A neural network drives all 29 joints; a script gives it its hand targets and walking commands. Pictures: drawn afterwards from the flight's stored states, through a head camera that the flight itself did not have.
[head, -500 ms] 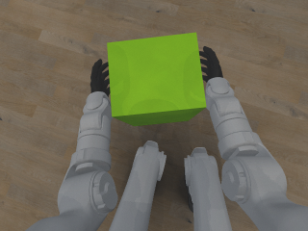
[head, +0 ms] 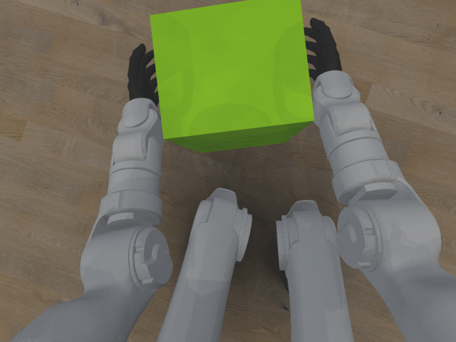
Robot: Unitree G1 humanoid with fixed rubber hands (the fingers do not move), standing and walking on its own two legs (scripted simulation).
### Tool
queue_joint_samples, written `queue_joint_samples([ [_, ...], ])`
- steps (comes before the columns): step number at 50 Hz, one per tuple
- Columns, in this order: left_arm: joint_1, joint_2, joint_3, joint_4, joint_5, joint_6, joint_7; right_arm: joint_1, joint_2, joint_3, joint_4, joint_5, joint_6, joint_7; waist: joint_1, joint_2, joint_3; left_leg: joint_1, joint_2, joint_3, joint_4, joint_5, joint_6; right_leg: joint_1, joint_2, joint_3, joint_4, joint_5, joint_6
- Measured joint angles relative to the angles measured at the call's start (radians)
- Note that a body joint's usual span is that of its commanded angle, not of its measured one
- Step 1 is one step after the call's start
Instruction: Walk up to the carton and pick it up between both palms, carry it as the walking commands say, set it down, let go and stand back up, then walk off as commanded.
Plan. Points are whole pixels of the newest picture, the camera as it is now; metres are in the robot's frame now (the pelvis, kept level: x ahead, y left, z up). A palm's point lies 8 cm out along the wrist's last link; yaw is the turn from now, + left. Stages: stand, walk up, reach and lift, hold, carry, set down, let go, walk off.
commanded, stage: set down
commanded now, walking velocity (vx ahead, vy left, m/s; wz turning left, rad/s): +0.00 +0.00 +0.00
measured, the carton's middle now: (235, 96) +0.49 +0.07 -0.19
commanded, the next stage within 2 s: none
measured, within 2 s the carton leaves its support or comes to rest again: rests again in 1.46 s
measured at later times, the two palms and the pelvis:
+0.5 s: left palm (152, 101) +0.46 +0.21 -0.17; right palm (315, 74) +0.53 -0.06 -0.17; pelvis +0.00 +0.00 -0.04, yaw +0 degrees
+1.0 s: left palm (155, 106) +0.46 +0.21 -0.18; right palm (313, 79) +0.53 -0.06 -0.19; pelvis +0.00 +0.00 -0.04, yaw +0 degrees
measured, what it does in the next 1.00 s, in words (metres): stands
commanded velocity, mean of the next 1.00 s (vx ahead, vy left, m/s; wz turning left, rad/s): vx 0.00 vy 0.00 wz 0.00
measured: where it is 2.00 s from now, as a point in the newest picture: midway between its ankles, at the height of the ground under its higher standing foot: (251, 262)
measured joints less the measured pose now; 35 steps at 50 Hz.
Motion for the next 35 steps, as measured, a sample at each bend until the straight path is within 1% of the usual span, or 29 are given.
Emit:
queue_joint_samples([
  [7, -0.031, 0.017, -0.012, 0.009, -0.018, -0.005, 0.010, -0.041, -0.017, 0.022, 0.016, 0.022, -0.004, -0.011, 0.000, 0.001, 0.041, -0.044, 0.000, 0.006, 0.052, -0.006, -0.002, -0.045, 0.004, -0.004, 0.053, -0.006, 0.004],
  [13, -0.032, 0.033, -0.044, -0.005, -0.060, -0.012, 0.022, -0.050, -0.030, 0.062, 0.001, 0.065, -0.008, -0.021, -0.001, 0.004, 0.068, -0.070, 0.001, 0.010, 0.092, -0.013, -0.002, -0.070, 0.006, -0.008, 0.091, -0.013, 0.008],
  [16, -0.034, 0.037, -0.050, -0.002, -0.071, -0.013, 0.025, -0.052, -0.033, 0.068, 0.003, 0.075, -0.009, -0.023, -0.001, 0.005, 0.075, -0.074, -0.001, 0.012, 0.105, -0.015, -0.001, -0.073, 0.004, -0.009, 0.106, -0.018, 0.008],
  [35, -0.054, 0.040, -0.045, 0.062, -0.036, -0.021, 0.024, -0.074, -0.037, 0.042, 0.066, 0.042, -0.014, -0.015, 0.003, 0.001, 0.072, -0.082, 0.004, 0.013, 0.127, -0.019, -0.002, -0.080, -0.002, -0.019, 0.130, -0.024, 0.001],
])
